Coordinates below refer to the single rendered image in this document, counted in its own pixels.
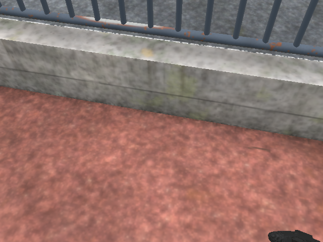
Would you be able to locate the right robot hand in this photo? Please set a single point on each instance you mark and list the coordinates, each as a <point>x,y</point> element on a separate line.
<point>290,236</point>

